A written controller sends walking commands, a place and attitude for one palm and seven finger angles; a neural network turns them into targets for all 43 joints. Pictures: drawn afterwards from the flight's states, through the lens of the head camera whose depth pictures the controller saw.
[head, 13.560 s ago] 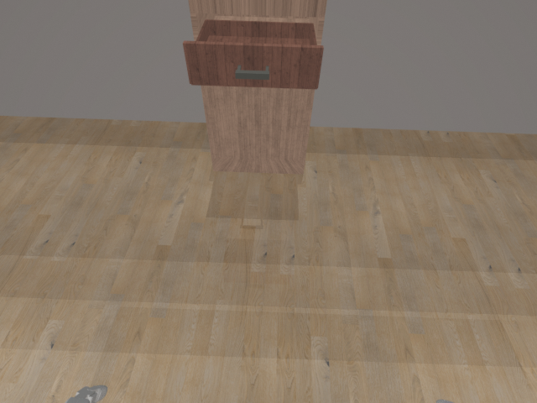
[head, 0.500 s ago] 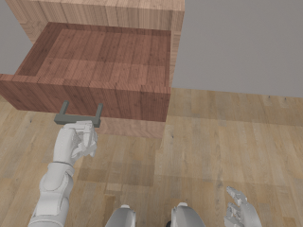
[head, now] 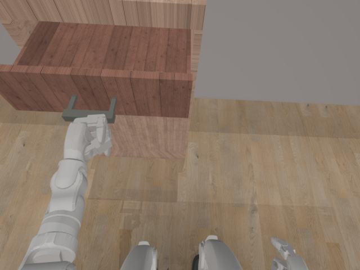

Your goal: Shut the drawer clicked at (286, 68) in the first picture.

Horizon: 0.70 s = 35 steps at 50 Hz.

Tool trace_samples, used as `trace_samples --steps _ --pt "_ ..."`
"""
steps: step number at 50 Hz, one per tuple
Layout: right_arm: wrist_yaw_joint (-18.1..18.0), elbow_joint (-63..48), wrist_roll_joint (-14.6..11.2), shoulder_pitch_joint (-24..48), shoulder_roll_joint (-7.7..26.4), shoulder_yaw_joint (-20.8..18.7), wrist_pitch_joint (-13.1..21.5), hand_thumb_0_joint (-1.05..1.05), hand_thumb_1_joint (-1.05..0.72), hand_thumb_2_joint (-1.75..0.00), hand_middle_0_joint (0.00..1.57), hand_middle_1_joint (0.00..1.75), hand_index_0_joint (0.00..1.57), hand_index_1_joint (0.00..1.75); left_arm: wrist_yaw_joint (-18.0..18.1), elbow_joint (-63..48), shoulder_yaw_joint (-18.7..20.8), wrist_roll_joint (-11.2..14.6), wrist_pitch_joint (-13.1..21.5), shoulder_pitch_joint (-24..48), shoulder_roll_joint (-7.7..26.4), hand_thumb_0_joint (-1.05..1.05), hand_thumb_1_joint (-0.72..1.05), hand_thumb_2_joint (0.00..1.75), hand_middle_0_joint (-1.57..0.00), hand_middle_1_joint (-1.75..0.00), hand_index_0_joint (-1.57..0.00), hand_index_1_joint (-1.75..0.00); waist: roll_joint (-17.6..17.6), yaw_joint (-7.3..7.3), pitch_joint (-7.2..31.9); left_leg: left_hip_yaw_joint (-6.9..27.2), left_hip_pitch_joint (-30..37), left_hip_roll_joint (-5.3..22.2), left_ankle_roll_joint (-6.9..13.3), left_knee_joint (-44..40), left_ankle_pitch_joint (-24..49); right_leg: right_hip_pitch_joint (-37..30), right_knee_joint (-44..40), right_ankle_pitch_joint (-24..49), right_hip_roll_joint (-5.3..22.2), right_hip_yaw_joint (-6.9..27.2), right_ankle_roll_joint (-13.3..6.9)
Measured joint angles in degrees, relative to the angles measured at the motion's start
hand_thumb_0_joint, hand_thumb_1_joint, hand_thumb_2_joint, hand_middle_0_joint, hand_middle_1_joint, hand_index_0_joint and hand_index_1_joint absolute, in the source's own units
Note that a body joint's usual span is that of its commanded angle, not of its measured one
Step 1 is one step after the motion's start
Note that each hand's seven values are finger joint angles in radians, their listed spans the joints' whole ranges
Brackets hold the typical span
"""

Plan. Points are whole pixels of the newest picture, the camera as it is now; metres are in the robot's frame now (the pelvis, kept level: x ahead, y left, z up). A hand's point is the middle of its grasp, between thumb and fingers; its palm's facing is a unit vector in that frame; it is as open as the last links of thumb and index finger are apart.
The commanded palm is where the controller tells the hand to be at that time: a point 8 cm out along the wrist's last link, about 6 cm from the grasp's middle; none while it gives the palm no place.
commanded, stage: push the drawer shut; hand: left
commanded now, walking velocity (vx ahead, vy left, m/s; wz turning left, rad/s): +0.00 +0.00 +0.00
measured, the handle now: (91, 108) +0.46 +0.20 +0.04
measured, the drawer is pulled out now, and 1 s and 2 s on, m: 0.17 0.05 0.00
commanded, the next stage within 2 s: pull the fist back off the drawer in 1.90 s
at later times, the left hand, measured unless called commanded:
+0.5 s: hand (114, 116) +0.45 +0.15 +0.03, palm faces -0.02 -1.00 -0.03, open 3.4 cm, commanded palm +0.44 +0.20 +0.05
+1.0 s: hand (118, 95) +0.51 +0.15 +0.03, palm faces -0.02 -1.00 -0.03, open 3.4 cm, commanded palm +0.50 +0.20 +0.05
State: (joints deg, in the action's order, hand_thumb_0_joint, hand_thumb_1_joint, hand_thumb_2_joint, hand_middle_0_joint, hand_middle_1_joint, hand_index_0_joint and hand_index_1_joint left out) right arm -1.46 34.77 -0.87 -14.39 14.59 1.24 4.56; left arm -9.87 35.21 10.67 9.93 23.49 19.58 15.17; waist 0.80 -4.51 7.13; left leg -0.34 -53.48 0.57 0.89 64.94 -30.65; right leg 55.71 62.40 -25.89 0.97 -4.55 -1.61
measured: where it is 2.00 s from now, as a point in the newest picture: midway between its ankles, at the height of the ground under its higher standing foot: outside the picture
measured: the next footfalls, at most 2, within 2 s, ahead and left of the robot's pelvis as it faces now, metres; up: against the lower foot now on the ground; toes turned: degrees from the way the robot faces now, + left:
none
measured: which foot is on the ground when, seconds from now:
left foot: down 0.00-1.00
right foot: down 0.00-1.00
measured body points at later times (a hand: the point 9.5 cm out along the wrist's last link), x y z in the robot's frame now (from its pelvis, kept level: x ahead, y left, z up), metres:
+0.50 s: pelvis +0.00 +0.01 +0.00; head +0.13 +0.01 +0.43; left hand +0.45 +0.21 +0.03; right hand +0.06 -0.26 -0.12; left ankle +0.00 +0.11 -0.65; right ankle +0.04 -0.11 -0.65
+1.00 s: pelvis +0.00 +0.00 -0.01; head +0.15 +0.01 +0.41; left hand +0.51 +0.21 +0.03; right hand +0.02 -0.26 -0.12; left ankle +0.00 +0.11 -0.65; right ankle +0.04 -0.11 -0.65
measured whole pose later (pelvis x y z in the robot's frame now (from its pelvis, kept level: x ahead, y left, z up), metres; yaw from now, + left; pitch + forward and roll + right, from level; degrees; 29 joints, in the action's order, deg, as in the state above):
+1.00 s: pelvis +0.00 +0.00 -0.01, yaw -1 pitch +25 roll -2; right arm 0.4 36.3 1.6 -18.9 15.4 2.0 -1.2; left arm -9.2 66.1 20.4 4.2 26.9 49.9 24.6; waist 1.4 -10.7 6.4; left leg -0.5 -61.3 1.5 1.2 67.4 -31.0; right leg 63.2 63.4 -25.1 0.0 -4.4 -1.4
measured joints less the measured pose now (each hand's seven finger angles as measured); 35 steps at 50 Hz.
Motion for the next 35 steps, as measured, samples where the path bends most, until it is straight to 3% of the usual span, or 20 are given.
trace_samples --steps 35 --pt "1.58 1.98 1.63 -3.34 0.20 -0.15 -4.01 0.01 -0.91 -0.90 0.21 0.30 0.21 0.30 1.46 22.53 5.91 -3.65 4.00 20.67 3.90 0.07 0.84 0.88 -1.40 -1.60 -1.40 -1.60 0.42 -3.06 -0.23 -0.59 -3.94 0.25 0.44 0.75 -0.17 4.01 0.28 0.40 -0.31 0.64 0.42"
